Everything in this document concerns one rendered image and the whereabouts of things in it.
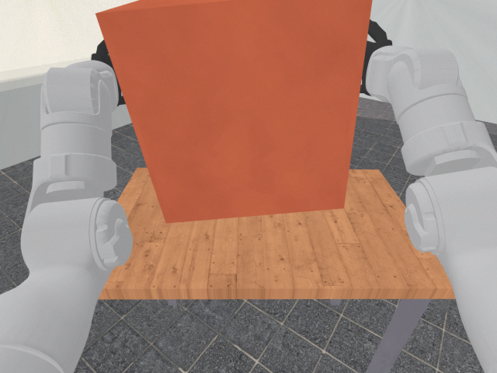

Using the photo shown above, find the left robot upper arm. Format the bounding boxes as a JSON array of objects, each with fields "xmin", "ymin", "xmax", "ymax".
[{"xmin": 0, "ymin": 197, "xmax": 133, "ymax": 373}]

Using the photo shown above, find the right robot upper arm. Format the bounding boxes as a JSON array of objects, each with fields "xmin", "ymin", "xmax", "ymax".
[{"xmin": 405, "ymin": 166, "xmax": 497, "ymax": 373}]

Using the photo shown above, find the right robot forearm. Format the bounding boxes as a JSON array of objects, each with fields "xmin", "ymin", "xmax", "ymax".
[{"xmin": 366, "ymin": 46, "xmax": 497, "ymax": 176}]

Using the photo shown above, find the robot left hand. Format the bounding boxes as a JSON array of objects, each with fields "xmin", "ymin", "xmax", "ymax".
[{"xmin": 91, "ymin": 40, "xmax": 126, "ymax": 106}]

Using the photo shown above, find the robot right hand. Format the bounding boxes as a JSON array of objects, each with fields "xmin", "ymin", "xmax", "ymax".
[{"xmin": 360, "ymin": 19, "xmax": 392, "ymax": 96}]

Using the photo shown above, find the left robot forearm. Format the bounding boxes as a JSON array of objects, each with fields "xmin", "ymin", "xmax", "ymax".
[{"xmin": 21, "ymin": 60, "xmax": 119, "ymax": 269}]

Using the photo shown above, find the carton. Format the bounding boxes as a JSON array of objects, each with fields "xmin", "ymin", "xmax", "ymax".
[{"xmin": 96, "ymin": 0, "xmax": 373, "ymax": 223}]

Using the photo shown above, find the table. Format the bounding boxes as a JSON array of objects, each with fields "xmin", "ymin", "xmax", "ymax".
[{"xmin": 99, "ymin": 168, "xmax": 456, "ymax": 373}]

